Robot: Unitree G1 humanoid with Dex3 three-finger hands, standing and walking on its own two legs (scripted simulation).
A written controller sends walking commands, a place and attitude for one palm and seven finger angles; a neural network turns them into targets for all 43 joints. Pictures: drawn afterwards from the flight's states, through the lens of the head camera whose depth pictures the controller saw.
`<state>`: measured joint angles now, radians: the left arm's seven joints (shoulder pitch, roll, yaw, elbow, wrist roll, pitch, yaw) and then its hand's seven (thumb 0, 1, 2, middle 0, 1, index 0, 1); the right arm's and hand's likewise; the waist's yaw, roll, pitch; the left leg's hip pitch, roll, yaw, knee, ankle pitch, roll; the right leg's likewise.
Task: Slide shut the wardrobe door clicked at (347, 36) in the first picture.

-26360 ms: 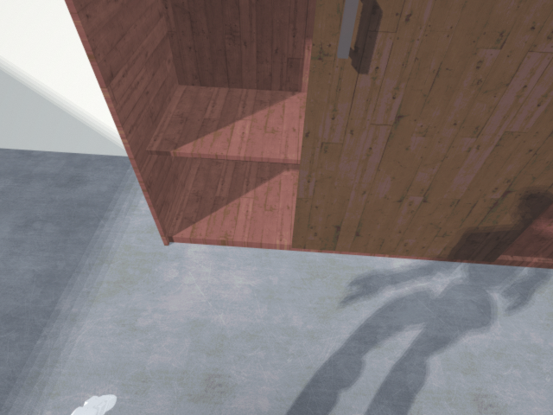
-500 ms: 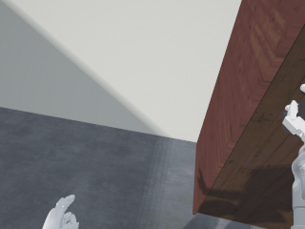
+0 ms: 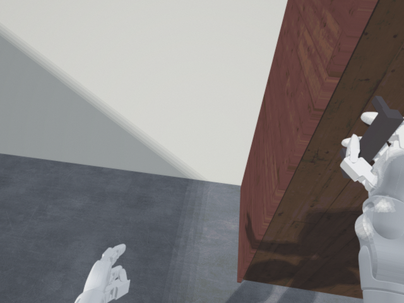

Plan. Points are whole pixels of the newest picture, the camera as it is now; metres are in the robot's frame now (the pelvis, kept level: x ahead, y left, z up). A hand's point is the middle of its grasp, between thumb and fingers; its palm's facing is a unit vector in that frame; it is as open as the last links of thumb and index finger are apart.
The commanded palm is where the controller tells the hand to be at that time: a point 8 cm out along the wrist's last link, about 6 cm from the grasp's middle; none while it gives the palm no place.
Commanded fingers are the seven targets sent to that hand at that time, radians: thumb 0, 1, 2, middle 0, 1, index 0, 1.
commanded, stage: stop walking and hold the door there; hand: right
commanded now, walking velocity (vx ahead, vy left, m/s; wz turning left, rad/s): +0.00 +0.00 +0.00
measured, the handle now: (363, 138) +0.35 -0.26 +0.20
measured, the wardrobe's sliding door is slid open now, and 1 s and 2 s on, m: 0.00 0.00 0.00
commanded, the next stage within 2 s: none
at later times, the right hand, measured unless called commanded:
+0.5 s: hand (348, 158) +0.32 -0.23 +0.18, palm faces +0.45 +0.88 -0.13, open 6.7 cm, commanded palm +0.28 -0.24 +0.18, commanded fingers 0.00 -0.90 -0.90 0.45 1.40 0.45 1.40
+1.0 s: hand (352, 160) +0.31 -0.23 +0.18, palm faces +0.31 +0.95 -0.11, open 6.5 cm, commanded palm +0.28 -0.25 +0.18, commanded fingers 0.00 -0.90 -0.90 0.45 1.40 0.45 1.40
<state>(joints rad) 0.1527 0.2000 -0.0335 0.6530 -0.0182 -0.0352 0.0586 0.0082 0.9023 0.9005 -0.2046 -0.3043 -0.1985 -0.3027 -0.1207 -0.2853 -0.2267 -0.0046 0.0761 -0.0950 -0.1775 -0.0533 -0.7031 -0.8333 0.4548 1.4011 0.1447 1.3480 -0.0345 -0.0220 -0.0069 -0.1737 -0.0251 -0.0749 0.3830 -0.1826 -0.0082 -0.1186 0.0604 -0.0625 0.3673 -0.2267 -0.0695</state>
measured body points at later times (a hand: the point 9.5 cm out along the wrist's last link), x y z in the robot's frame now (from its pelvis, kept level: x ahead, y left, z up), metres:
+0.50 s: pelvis +0.02 +0.01 +0.00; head +0.01 +0.02 +0.45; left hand +0.19 +0.24 -0.10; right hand +0.29 -0.27 +0.19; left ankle +0.02 +0.13 -0.74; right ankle -0.02 -0.06 -0.74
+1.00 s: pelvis -0.03 -0.04 -0.01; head +0.01 -0.04 +0.44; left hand +0.17 +0.19 -0.10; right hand +0.29 -0.28 +0.19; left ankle -0.01 +0.12 -0.72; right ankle -0.01 -0.08 -0.74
